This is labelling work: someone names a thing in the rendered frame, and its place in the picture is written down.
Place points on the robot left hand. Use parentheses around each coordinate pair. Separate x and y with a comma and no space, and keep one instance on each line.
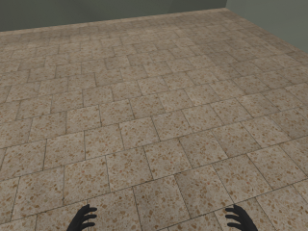
(77,222)

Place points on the robot right hand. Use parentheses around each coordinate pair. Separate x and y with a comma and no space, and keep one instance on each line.
(245,222)

